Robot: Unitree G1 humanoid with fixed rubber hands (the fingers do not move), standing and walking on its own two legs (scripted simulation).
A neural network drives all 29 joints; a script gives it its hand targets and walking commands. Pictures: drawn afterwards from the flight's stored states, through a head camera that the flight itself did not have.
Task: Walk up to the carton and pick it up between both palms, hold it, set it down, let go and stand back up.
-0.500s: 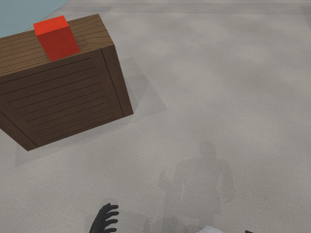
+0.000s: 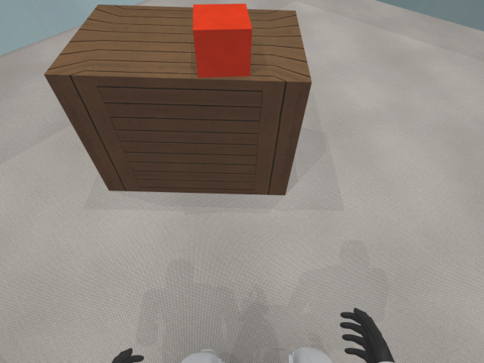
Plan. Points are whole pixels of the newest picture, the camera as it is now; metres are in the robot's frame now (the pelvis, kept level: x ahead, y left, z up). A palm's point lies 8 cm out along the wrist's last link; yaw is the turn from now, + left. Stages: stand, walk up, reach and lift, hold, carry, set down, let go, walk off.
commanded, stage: walk up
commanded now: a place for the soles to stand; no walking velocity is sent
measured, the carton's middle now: (221, 40) +1.07 +0.08 -0.01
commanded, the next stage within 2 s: none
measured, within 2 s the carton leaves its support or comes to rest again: neither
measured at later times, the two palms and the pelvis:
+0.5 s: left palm (119, 308) +0.23 +0.23 -0.08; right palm (352, 259) +0.33 -0.21 -0.09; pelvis +0.20 +0.01 +0.03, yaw +9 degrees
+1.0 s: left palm (137, 197) +0.47 +0.25 -0.08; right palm (324, 216) +0.43 -0.17 -0.08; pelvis +0.36 +0.05 +0.03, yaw +2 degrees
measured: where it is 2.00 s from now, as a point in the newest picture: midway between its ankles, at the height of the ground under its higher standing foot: (222, 277)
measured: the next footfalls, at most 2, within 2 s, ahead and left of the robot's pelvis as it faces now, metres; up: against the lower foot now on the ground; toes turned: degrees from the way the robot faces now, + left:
right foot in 0.22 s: +0.22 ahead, -0.13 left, +0.00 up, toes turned -7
left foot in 0.60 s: +0.38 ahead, +0.17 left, +0.00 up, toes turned +16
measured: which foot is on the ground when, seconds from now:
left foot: down 0.00-0.22, up 0.24-0.58, down 0.60-1.00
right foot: up 0.00-0.20, down 0.22-0.62, up 0.64-1.00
